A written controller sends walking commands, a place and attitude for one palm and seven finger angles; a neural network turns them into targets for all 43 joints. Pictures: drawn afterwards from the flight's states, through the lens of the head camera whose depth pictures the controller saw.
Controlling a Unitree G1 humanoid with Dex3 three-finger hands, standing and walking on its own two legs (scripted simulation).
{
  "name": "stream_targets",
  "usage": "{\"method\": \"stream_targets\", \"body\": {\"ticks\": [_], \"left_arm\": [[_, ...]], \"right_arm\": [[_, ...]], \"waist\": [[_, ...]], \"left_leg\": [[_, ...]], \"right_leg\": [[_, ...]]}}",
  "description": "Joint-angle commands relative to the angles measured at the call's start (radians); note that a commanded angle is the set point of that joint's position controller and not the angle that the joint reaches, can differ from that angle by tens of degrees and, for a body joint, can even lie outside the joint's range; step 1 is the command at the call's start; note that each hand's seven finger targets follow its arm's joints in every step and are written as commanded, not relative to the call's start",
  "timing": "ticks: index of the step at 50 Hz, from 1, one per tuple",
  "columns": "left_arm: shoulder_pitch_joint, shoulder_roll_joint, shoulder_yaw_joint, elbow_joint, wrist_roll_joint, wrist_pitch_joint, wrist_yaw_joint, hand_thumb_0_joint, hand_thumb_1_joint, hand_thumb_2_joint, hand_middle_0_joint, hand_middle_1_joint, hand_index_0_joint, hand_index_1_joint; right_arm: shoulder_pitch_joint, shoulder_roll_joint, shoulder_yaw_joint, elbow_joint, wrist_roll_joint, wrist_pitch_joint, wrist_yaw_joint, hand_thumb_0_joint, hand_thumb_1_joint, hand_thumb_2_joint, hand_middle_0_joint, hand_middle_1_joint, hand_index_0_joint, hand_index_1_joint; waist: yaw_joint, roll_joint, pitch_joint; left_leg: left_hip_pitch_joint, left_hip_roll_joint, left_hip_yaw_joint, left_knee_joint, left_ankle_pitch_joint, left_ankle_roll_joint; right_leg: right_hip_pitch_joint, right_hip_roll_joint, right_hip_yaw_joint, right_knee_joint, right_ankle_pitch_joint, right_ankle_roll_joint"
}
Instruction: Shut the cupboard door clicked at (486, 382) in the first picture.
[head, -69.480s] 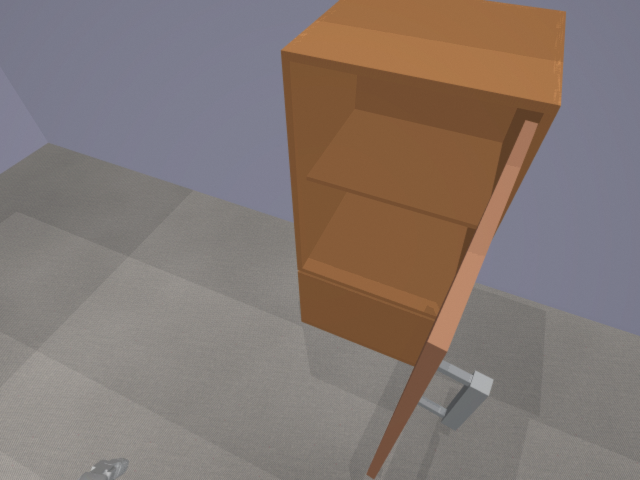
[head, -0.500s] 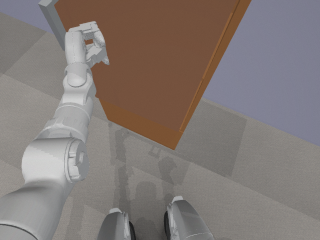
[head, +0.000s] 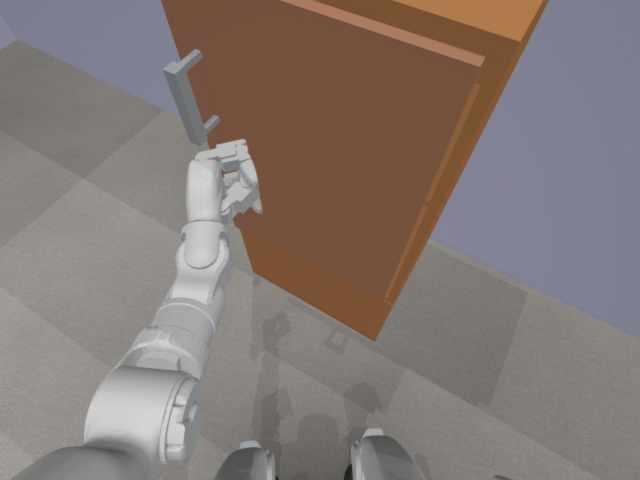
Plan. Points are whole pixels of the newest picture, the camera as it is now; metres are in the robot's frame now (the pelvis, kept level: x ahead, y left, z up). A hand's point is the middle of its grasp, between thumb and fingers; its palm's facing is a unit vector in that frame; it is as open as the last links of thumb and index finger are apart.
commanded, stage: pull the fist back off the door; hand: left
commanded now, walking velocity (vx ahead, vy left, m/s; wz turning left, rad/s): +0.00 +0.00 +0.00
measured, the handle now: (196, 99) +0.64 +0.15 +0.06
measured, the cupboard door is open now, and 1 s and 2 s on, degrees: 1 1 1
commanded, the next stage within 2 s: draw the hand back to the body in 0.04 s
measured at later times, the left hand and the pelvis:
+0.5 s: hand (190, 214) +0.39 +0.12 +0.12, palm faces +0.04 -1.00 -0.03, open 3.1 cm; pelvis +0.00 +0.00 +0.03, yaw -1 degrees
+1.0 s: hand (19, 297) +0.28 +0.22 +0.18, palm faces +0.25 -0.93 -0.26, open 3.6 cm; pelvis +0.02 +0.02 +0.07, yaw +1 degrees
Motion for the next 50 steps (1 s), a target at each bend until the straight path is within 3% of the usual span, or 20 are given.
{"method": "stream_targets", "body": {"ticks": [1,3,6,8,10,12,16,18,21,27,28,30,32,33,34,35,40,42,44,50], "left_arm": [[-0.490,0.101,-0.010,-0.208,-0.006,-0.058,0.011,0.000,0.900,0.900,-1.300,-1.500,-1.300,-1.500],[-0.509,0.118,0.008,-0.149,-0.001,-0.055,0.020,0.000,0.900,0.900,-1.300,-1.500,-1.300,-1.500],[-0.531,0.134,0.024,-0.161,-0.004,-0.074,0.018,0.000,0.900,0.900,-1.300,-1.500,-1.300,-1.500],[-0.494,0.160,0.048,-0.121,-0.004,-0.079,0.008,0.000,0.900,0.900,-1.300,-1.500,-1.300,-1.500],[-0.380,0.185,0.074,-0.193,-0.011,-0.079,-0.010,0.000,0.900,0.900,-1.300,-1.500,-1.300,-1.500],[-0.268,0.183,0.070,-0.273,-0.030,-0.054,-0.034,0.000,0.900,0.900,-1.300,-1.500,-1.300,-1.500],[-0.108,0.206,0.078,-0.442,-0.084,0.022,-0.083,0.000,0.900,0.900,-1.300,-1.500,-1.300,-1.500],[-0.084,0.184,0.042,-0.529,-0.106,0.044,-0.104,0.000,0.900,0.900,-1.300,-1.500,-1.300,-1.500],[-0.051,0.160,-0.008,-0.646,-0.123,0.051,-0.131,0.000,0.900,0.900,-1.300,-1.500,-1.300,-1.500],[0.179,0.190,0.004,-0.733,-0.162,0.113,-0.203,0.000,0.900,0.900,-1.300,-1.500,-1.300,-1.500],[0.214,0.189,0.002,-0.757,-0.170,0.129,-0.212,0.000,0.900,0.900,-1.300,-1.500,-1.300,-1.500],[0.260,0.199,0.012,-0.829,-0.184,0.155,-0.227,0.000,0.900,0.900,-1.245,-1.440,-1.245,-1.440],[0.309,0.228,0.040,-0.884,-0.200,0.180,-0.237,0.000,0.900,0.900,-1.190,-1.380,-1.190,-1.380],[0.334,0.219,0.032,-0.927,-0.202,0.192,-0.243,0.000,0.900,0.900,-1.163,-1.350,-1.163,-1.350],[0.372,0.267,-0.033,-0.998,-0.097,0.226,-0.176,0.000,0.900,0.900,-1.135,-1.320,-1.135,-1.320],[0.408,0.245,-0.033,-1.042,-0.090,0.259,-0.140,0.000,0.900,0.900,-1.107,-1.290,-1.107,-1.290],[0.525,0.265,-0.017,-1.140,-0.053,0.354,-0.069,0.000,0.900,0.900,-0.970,-1.140,-0.970,-1.140],[0.574,0.271,-0.002,-1.185,-0.050,0.375,-0.059,0.000,0.900,0.900,-0.915,-1.080,-0.915,-1.080],[0.602,0.267,-0.001,-1.240,-0.043,0.389,-0.052,0.000,0.900,0.900,-0.860,-1.020,-0.860,-1.020],[0.784,0.296,0.062,-1.370,-0.034,0.411,-0.038,0.000,0.900,0.900,-0.695,-0.840,-0.695,-0.840]], "right_arm": [[0.127,-0.127,-0.035,-0.058,0.003,-0.024,-0.022,0.000,-0.900,-0.900,0.200,0.300,0.200,0.300],[0.115,-0.127,-0.030,-0.053,0.001,-0.025,-0.028,0.000,-0.900,-0.900,0.200,0.300,0.200,0.300],[0.100,-0.126,-0.025,-0.061,-0.002,-0.035,-0.031,0.000,-0.900,-0.900,0.200,0.300,0.200,0.300],[0.098,-0.125,-0.024,-0.058,-0.003,-0.036,-0.031,0.000,-0.900,-0.900,0.200,0.300,0.200,0.300],[0.090,-0.126,-0.026,-0.091,0.001,-0.033,-0.026,0.000,-0.900,-0.900,0.200,0.300,0.200,0.300],[0.081,-0.122,-0.024,-0.123,0.016,-0.028,-0.026,0.000,-0.900,-0.900,0.200,0.300,0.200,0.300],[0.065,-0.122,-0.021,-0.172,0.045,-0.017,-0.046,0.000,-0.900,-0.900,0.200,0.300,0.200,0.300],[0.032,-0.115,-0.018,-0.177,0.060,-0.022,-0.060,0.000,-0.900,-0.900,0.200,0.300,0.200,0.300],[0.001,-0.112,-0.013,-0.176,0.069,-0.042,-0.079,0.000,-0.900,-0.900,0.200,0.300,0.200,0.300],[-0.073,-0.110,0.000,-0.184,0.088,-0.073,-0.091,0.000,-0.900,-0.900,0.200,0.300,0.200,0.300],[-0.085,-0.111,0.003,-0.191,0.090,-0.076,-0.093,0.000,-0.900,-0.900,0.200,0.300,0.200,0.300],[-0.113,-0.110,0.008,-0.208,0.094,-0.085,-0.097,0.000,-0.900,-0.900,0.200,0.300,0.200,0.300],[-0.133,-0.111,0.011,-0.219,0.098,-0.091,-0.103,0.000,-0.900,-0.900,0.200,0.300,0.200,0.300],[-0.147,-0.107,0.012,-0.227,0.099,-0.096,-0.104,0.000,-0.900,-0.900,0.200,0.300,0.200,0.300],[-0.174,-0.082,0.010,-0.234,0.094,-0.070,-0.123,0.000,-0.900,-0.900,0.200,0.300,0.200,0.300],[-0.182,-0.080,0.011,-0.245,0.091,-0.062,-0.135,0.000,-0.900,-0.900,0.200,0.300,0.200,0.300],[-0.220,-0.075,0.037,-0.234,0.081,-0.049,-0.161,0.000,-0.900,-0.900,0.200,0.300,0.200,0.300],[-0.231,-0.070,0.044,-0.231,0.075,-0.052,-0.166,0.000,-0.900,-0.900,0.200,0.300,0.200,0.300],[-0.242,-0.065,0.052,-0.229,0.070,-0.057,-0.164,0.000,-0.900,-0.900,0.200,0.300,0.200,0.300],[-0.251,-0.062,0.058,-0.226,0.053,-0.080,-0.149,0.000,-0.900,-0.900,0.200,0.300,0.200,0.300]], "waist": [[-0.055,-0.058,-0.395],[-0.062,-0.095,-0.355],[-0.050,-0.059,-0.400],[-0.039,-0.069,-0.411],[0.015,-0.043,-0.493],[0.042,-0.035,-0.525],[0.061,-0.153,-0.436],[0.052,-0.147,-0.355],[0.042,-0.100,-0.297],[0.084,-0.028,-0.209],[0.088,-0.041,-0.196],[0.103,-0.023,-0.190],[0.108,-0.060,-0.180],[0.114,-0.027,-0.177],[0.121,-0.058,-0.178],[0.111,-0.062,-0.151],[0.118,-0.054,-0.044],[0.125,-0.038,-0.035],[0.127,0.023,-0.013],[0.150,0.029,0.002]], "left_leg": [[0.237,-0.041,-0.034,-0.100,0.291,0.015],[0.191,-0.045,-0.033,-0.108,0.226,0.018],[0.199,-0.051,-0.030,-0.102,0.225,0.019],[0.179,-0.051,-0.030,-0.097,0.236,0.016],[0.225,-0.053,-0.019,-0.117,0.280,0.013],[0.263,-0.050,-0.008,-0.145,0.330,0.011],[0.259,-0.052,0.010,-0.219,0.309,0.023],[0.288,-0.050,0.016,-0.252,0.263,0.026],[0.371,-0.045,0.009,-0.288,0.244,0.030],[0.443,-0.046,0.002,-0.357,0.225,0.025],[0.452,-0.045,-0.001,-0.369,0.231,0.026],[0.482,-0.044,-0.009,-0.390,0.252,0.023],[0.497,-0.043,-0.013,-0.401,0.275,0.026],[0.516,-0.043,-0.010,-0.407,0.294,0.025],[0.570,-0.039,-0.008,-0.459,0.307,0.025],[0.596,-0.034,-0.008,-0.478,0.314,0.027],[0.694,-0.025,-0.018,-0.565,0.352,0.028],[0.727,-0.022,-0.020,-0.595,0.387,0.027],[0.762,-0.019,-0.025,-0.622,0.407,0.019],[0.804,-0.010,-0.035,-0.663,0.527,0.008]], "right_leg": [[0.247,0.029,0.042,-0.146,0.399,0.023],[0.245,0.027,0.049,-0.159,0.348,0.028],[0.254,0.023,0.056,-0.151,0.344,0.024],[0.271,0.022,0.058,-0.140,0.362,0.023],[0.345,0.024,0.061,-0.141,0.410,0.017],[0.409,0.027,0.058,-0.154,0.469,0.016],[0.548,0.027,0.074,-0.246,0.486,0.026],[0.539,0.025,0.080,-0.302,0.428,0.033],[0.516,0.028,0.069,-0.342,0.368,0.031],[0.536,0.016,0.060,-0.398,0.307,0.022],[0.546,0.016,0.056,-0.404,0.313,0.021],[0.567,0.018,0.043,-0.403,0.333,0.016],[0.594,0.016,0.041,-0.412,0.358,0.019],[0.606,0.016,0.039,-0.414,0.383,0.017],[0.653,-0.008,0.074,-0.469,0.370,0.018],[0.658,-0.008,0.067,-0.492,0.370,0.022],[0.706,0.001,0.040,-0.569,0.388,0.018],[0.750,-0.001,0.033,-0.590,0.413,0.016],[0.760,0.003,0.025,-0.610,0.411,0.011],[0.825,0.008,0.011,-0.642,0.473,0.010]]}}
